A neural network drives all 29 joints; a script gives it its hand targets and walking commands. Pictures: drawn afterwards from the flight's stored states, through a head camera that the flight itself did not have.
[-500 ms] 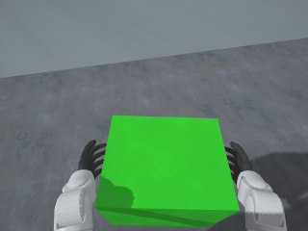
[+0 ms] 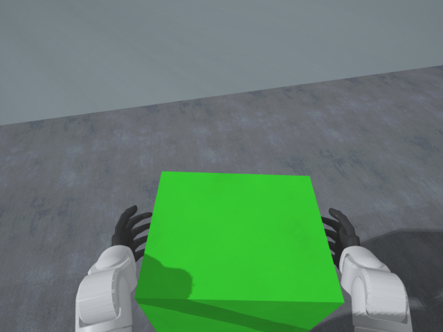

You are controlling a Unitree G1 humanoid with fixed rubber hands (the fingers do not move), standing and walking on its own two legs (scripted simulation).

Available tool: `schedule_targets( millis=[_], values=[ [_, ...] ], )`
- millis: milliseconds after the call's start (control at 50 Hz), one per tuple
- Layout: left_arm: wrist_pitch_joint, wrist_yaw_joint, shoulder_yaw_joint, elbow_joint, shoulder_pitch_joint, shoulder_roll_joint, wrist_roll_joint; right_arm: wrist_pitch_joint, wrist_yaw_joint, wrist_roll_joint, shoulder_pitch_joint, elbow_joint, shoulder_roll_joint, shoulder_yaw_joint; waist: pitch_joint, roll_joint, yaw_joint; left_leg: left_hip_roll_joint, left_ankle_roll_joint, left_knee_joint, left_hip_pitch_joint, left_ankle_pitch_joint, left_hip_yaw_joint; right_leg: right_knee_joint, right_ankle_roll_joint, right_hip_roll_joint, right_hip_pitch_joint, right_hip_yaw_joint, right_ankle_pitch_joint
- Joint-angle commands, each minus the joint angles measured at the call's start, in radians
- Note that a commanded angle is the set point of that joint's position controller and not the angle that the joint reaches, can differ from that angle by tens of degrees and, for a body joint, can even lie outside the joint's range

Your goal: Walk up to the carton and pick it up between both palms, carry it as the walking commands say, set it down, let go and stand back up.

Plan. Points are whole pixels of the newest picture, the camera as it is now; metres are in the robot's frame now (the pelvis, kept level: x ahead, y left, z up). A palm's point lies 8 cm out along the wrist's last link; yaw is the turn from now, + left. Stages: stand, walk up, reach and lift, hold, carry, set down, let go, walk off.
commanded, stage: carry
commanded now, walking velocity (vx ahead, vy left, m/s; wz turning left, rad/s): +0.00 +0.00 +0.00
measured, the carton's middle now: (233, 256) +0.27 +0.00 -0.03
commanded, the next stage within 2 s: hold in 0.46 s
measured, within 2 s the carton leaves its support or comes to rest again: neither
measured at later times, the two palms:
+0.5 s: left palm (126, 250) +0.24 +0.18 +0.06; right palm (345, 253) +0.24 -0.19 +0.04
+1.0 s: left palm (138, 274) +0.22 +0.17 +0.01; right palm (352, 278) +0.21 -0.20 +0.00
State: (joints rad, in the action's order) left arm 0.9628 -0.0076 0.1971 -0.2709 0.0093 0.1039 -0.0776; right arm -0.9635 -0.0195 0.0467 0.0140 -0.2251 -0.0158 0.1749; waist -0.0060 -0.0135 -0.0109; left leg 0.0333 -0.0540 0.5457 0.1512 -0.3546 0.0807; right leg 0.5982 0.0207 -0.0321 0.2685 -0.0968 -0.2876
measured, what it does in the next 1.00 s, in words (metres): shifts its weight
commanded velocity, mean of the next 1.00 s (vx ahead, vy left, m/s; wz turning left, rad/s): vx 0.00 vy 0.00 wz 0.00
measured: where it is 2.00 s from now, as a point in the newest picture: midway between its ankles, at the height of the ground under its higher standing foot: outside the picture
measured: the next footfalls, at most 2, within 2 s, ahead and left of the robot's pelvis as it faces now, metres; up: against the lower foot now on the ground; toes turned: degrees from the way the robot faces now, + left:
none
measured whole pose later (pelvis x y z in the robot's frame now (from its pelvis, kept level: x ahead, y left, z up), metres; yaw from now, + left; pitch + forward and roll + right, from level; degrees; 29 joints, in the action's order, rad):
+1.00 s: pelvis -0.06 -0.01 +0.00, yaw +0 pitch -8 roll +1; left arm 0.60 -0.03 0.22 0.30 -0.22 0.07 -0.09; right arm -0.65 -0.01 0.10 -0.17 0.26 0.06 0.18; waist 0.13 -0.01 -0.01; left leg 0.03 -0.05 0.54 0.14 -0.27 0.07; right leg 0.55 0.03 -0.03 0.23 -0.09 -0.19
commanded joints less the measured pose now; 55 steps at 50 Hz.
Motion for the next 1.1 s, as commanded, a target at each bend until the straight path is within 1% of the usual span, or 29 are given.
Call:
schedule_targets(
  millis=[0,60,80,140,180,220,340,360,440,460,480,500,520,560,600,620,660,680,700,720,780,800,880,920,960,980,1020,1060,1080],
  values=[
    [-0.007,0.133,-0.712,-0.194,-0.535,0.599,0.248,0.011,-0.085,-0.227,-0.566,-0.259,-0.717,-0.701,-0.248,0.088,0.007,-0.120,-0.010,-0.146,0.103,0.223,-0.106,-0.157,0.023,-0.120,-0.142,0.122,0.248],
    [0.006,0.131,-0.738,-0.242,-0.529,0.625,0.268,0.001,-0.083,-0.253,-0.558,-0.309,-0.746,-0.726,-0.252,0.075,0.005,-0.120,-0.012,-0.126,0.099,0.254,-0.101,-0.152,0.028,-0.126,-0.142,0.135,0.290],
    [-0.005,0.137,-0.675,-0.126,-0.525,0.580,0.220,0.009,-0.091,-0.204,-0.546,-0.178,-0.702,-0.667,-0.273,0.086,0.006,-0.124,-0.010,-0.123,0.088,0.290,-0.103,-0.137,0.027,-0.125,-0.156,0.123,0.312],
    [-0.005,0.135,-0.716,-0.210,-0.515,0.610,0.251,0.015,-0.086,-0.247,-0.569,-0.290,-0.737,-0.719,-0.249,0.114,0.005,-0.117,-0.009,-0.119,0.101,0.225,-0.099,-0.160,0.028,-0.126,-0.143,0.136,0.281],
    [-0.024,0.139,-0.656,-0.111,-0.513,0.559,0.205,0.028,-0.094,-0.202,-0.549,-0.165,-0.691,-0.659,-0.274,0.090,0.007,-0.122,-0.009,-0.109,0.091,0.259,-0.099,-0.143,0.028,-0.128,-0.158,0.128,0.314],
    [-0.030,0.143,-0.696,-0.156,-0.518,0.600,0.237,0.039,-0.091,-0.226,-0.568,-0.235,-0.726,-0.694,-0.261,0.107,0.007,-0.114,-0.010,-0.116,0.106,0.229,-0.096,-0.152,0.028,-0.129,-0.150,0.136,0.302],
    [-0.032,0.143,-0.726,-0.195,-0.525,0.620,0.253,0.039,-0.094,-0.231,-0.550,-0.259,-0.739,-0.713,-0.263,0.093,0.007,-0.121,-0.008,-0.117,0.085,0.245,-0.092,-0.146,0.026,-0.130,-0.141,0.131,0.295],
    [-0.029,0.143,-0.691,-0.135,-0.507,0.593,0.230,0.038,-0.092,-0.217,-0.549,-0.207,-0.716,-0.688,-0.253,0.087,0.006,-0.117,-0.007,-0.113,0.098,0.267,-0.093,-0.143,0.028,-0.128,-0.152,0.134,0.322],
    [-0.030,0.139,-0.711,-0.190,-0.479,0.603,0.248,0.042,-0.090,-0.244,-0.544,-0.277,-0.728,-0.720,-0.268,0.096,0.006,-0.114,-0.006,-0.099,0.092,0.250,-0.092,-0.149,0.026,-0.131,-0.152,0.136,0.324],
    [-0.102,0.119,-0.434,0.160,-0.418,0.292,0.121,0.099,-0.084,-0.037,-0.335,0.074,-0.377,-0.369,0.033,-0.034,0.078,0.000,0.041,-0.182,-0.002,0.340,-0.178,-0.180,0.029,0.097,-0.183,0.144,0.287],
    [-0.156,0.111,-0.484,0.218,-0.433,0.295,0.142,0.154,-0.084,-0.055,-0.345,0.161,-0.331,-0.387,-0.039,-0.004,0.077,-0.011,0.035,-0.158,-0.029,0.424,-0.183,-0.170,0.021,0.108,-0.210,0.148,0.330],
    [-0.200,0.099,-0.526,0.121,-0.375,0.286,0.154,0.204,-0.078,-0.075,-0.318,0.005,-0.299,-0.438,-0.153,0.033,0.067,-0.018,0.025,-0.137,-0.085,0.567,-0.187,-0.153,0.005,0.116,-0.263,0.147,0.438],
    [-0.221,0.097,-0.564,0.047,-0.347,0.310,0.165,0.228,-0.078,-0.094,-0.299,-0.066,-0.329,-0.479,-0.230,0.013,0.057,-0.019,0.025,-0.134,-0.092,0.649,-0.192,-0.137,0.000,0.120,-0.318,0.146,0.499],
    [-0.247,0.085,-0.601,-0.002,-0.333,0.357,0.188,0.246,-0.079,-0.131,-0.315,-0.113,-0.373,-0.542,-0.290,0.035,0.040,-0.030,0.027,-0.126,-0.098,0.768,-0.200,-0.123,-0.015,0.123,-0.346,0.150,0.563],
    [-0.261,0.083,-0.616,-0.024,-0.354,0.330,0.197,0.258,-0.072,-0.131,-0.309,-0.117,-0.347,-0.522,-0.307,0.012,0.073,-0.022,0.032,-0.128,-0.122,0.733,-0.195,-0.136,-0.008,0.123,-0.334,0.152,0.542],
    [-0.263,0.080,-0.600,-0.005,-0.341,0.297,0.196,0.258,-0.066,-0.122,-0.306,-0.109,-0.314,-0.508,-0.282,0.056,0.083,-0.017,0.028,-0.131,-0.103,0.668,-0.190,-0.138,-0.008,0.121,-0.324,0.147,0.504],
    [-0.267,0.076,-0.583,-0.004,-0.350,0.276,0.190,0.267,-0.055,-0.125,-0.319,-0.109,-0.294,-0.502,-0.256,0.032,0.074,-0.010,0.028,-0.136,-0.091,0.583,-0.181,-0.148,0.000,0.117,-0.309,0.144,0.448],
    [-0.264,0.077,-0.567,0.036,-0.320,0.280,0.185,0.266,-0.051,-0.119,-0.324,-0.115,-0.284,-0.497,-0.231,0.056,0.069,-0.012,0.025,-0.147,-0.069,0.537,-0.186,-0.149,0.002,0.119,-0.319,0.137,0.411],
    [-0.281,0.056,-0.563,-0.005,-0.376,0.320,0.152,0.281,-0.063,-0.146,-0.461,-0.159,-0.256,-0.500,-0.135,0.015,-0.020,0.006,0.042,-0.177,0.064,0.469,-0.222,-0.159,0.039,0.101,-0.299,0.178,0.391],
    [-0.282,0.058,-0.543,0.066,-0.427,0.282,0.151,0.278,-0.056,-0.110,-0.437,-0.056,-0.221,-0.422,-0.117,0.017,0.027,-0.006,0.040,-0.188,0.074,0.386,-0.220,-0.165,0.042,0.100,-0.304,0.173,0.339],
    [-0.303,0.048,-0.394,0.237,-0.504,0.190,0.094,0.299,-0.055,-0.033,-0.505,0.129,-0.153,-0.285,0.005,0.011,0.033,-0.011,0.030,-0.226,0.139,0.107,-0.204,-0.169,0.050,0.090,-0.269,0.163,0.101],
    [-0.323,0.046,-0.399,0.223,-0.552,0.194,0.099,0.317,-0.058,-0.041,-0.537,0.160,-0.189,-0.283,-0.010,-0.011,0.024,-0.017,0.021,-0.229,0.149,0.058,-0.206,-0.160,0.056,0.084,-0.278,0.171,0.071],
    [-0.382,0.075,-0.346,0.388,-0.656,0.257,0.096,0.371,-0.061,-0.034,-0.684,0.259,-0.280,-0.254,-0.048,0.038,0.035,-0.033,-0.014,-0.224,0.212,-0.095,-0.213,-0.130,0.045,0.085,-0.333,0.167,-0.022],
    [-0.420,0.099,-0.383,0.422,-0.781,0.355,0.111,0.405,-0.071,-0.037,-0.767,0.314,-0.397,-0.275,-0.104,0.022,0.061,-0.031,-0.019,-0.201,0.197,-0.090,-0.213,-0.125,0.043,0.084,-0.321,0.172,-0.018],
    [-0.448,0.125,-0.351,0.512,-0.856,0.408,0.096,0.432,-0.087,-0.036,-0.880,0.368,-0.477,-0.287,-0.127,0.016,0.040,-0.025,-0.027,-0.183,0.230,-0.114,-0.206,-0.119,0.040,0.087,-0.321,0.171,-0.048],
    [-0.458,0.144,-0.339,0.583,-0.898,0.441,0.091,0.436,-0.096,-0.013,-0.887,0.425,-0.523,-0.276,-0.104,0.021,0.061,-0.033,-0.032,-0.173,0.250,-0.133,-0.215,-0.122,0.039,0.083,-0.287,0.172,-0.069],
    [-0.490,0.181,-0.332,0.659,-0.978,0.571,0.071,0.469,-0.121,-0.017,-1.013,0.458,-0.665,-0.312,-0.163,0.022,0.031,-0.015,-0.035,-0.124,0.256,-0.098,-0.213,-0.115,0.041,0.076,-0.246,0.187,-0.070],
    [-0.517,0.234,-0.334,0.739,-1.060,0.702,0.047,0.491,-0.159,0.015,-1.044,0.566,-0.796,-0.282,-0.184,-0.002,0.050,-0.018,-0.037,-0.098,0.289,-0.115,-0.228,-0.097,0.046,0.076,-0.221,0.200,-0.070],
    [-0.525,0.258,-0.317,0.781,-1.084,0.737,0.036,0.497,-0.171,0.033,-1.069,0.590,-0.845,-0.271,-0.210,0.035,0.048,-0.010,-0.042,-0.079,0.300,-0.104,-0.220,-0.098,0.043,0.075,-0.215,0.209,-0.088]
  ],
)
